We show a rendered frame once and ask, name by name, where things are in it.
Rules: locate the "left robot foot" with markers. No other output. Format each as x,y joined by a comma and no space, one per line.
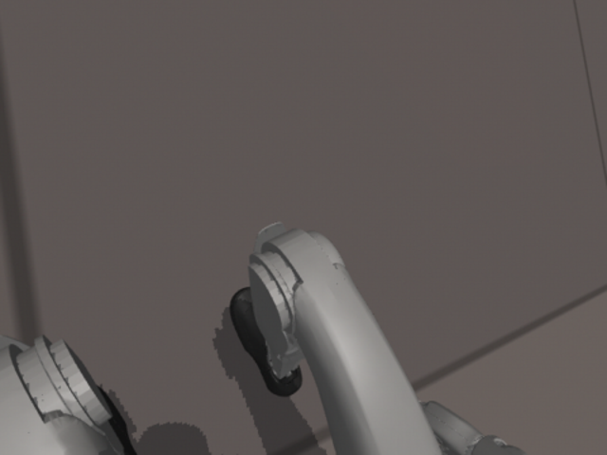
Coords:
119,426

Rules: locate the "right robot hand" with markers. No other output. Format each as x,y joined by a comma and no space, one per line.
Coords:
452,432

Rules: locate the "right robot arm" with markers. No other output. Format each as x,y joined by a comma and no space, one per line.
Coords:
493,445

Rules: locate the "right robot foot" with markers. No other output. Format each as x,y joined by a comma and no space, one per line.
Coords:
243,319

